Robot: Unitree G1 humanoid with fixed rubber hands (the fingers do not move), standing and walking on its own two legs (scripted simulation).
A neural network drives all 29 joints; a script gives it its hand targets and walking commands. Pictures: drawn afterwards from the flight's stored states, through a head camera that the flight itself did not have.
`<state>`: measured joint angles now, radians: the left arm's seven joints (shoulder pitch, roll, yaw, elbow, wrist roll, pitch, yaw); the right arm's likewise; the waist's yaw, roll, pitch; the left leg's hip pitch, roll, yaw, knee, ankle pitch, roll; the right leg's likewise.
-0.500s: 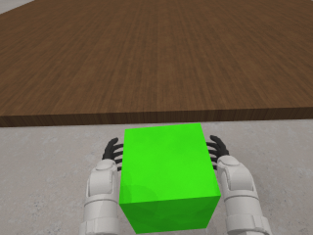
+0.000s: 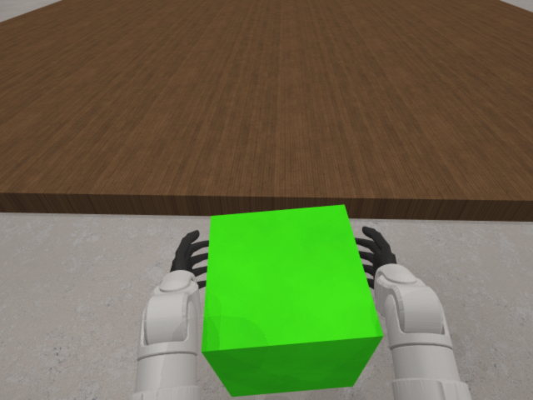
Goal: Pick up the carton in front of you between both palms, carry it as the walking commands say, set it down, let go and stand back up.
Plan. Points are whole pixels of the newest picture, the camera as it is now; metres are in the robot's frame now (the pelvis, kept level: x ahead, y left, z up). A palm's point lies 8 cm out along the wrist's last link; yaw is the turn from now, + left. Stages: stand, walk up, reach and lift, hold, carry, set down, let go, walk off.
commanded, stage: carry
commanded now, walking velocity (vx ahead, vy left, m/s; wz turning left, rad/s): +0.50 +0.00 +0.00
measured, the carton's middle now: (285, 305) +0.29 -0.01 +0.00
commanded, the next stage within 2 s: none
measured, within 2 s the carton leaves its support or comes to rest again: neither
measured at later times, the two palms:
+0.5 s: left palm (192, 184) +0.49 +0.16 +0.10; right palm (346, 175) +0.50 -0.14 +0.10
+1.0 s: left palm (200, 105) +0.84 +0.18 +0.10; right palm (310, 103) +0.82 -0.12 +0.10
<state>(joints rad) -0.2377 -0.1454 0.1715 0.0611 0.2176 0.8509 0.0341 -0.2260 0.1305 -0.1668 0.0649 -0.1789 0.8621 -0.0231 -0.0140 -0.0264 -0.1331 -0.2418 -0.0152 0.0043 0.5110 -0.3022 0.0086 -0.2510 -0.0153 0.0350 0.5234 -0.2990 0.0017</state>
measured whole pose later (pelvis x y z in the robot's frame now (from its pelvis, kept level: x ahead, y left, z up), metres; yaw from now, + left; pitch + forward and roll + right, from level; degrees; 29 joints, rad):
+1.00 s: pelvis +0.56 +0.04 +0.01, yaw -1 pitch +5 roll -1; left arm -0.15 -0.13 0.10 -0.40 0.11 1.18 0.09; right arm -0.14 0.13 -0.10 -0.39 -0.08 1.19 -0.09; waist -0.02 -0.01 -0.08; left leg -0.04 0.04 0.23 0.25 -0.29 0.02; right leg -0.62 -0.10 -0.15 0.64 -0.10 0.00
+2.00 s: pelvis +1.24 +0.04 +0.00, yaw +2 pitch +6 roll -3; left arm -0.83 -0.05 0.30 -0.13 0.10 1.30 0.13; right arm -0.77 0.05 -0.30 -0.15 -0.04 1.29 -0.14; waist -0.08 0.01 0.09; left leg -0.03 0.03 0.10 0.36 -0.35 0.06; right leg -1.18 -0.05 -0.14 1.60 -0.54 -0.12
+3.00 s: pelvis +1.96 +0.00 +0.14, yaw +1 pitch +5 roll -1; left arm -0.57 -0.09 0.29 0.05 0.14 1.24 0.09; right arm -0.54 0.14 -0.28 -0.02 -0.15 1.28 -0.10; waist 0.01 0.02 -0.06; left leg -0.09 0.04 0.10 0.53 -0.43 0.01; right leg -0.43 -0.02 -0.20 0.41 -0.06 -0.05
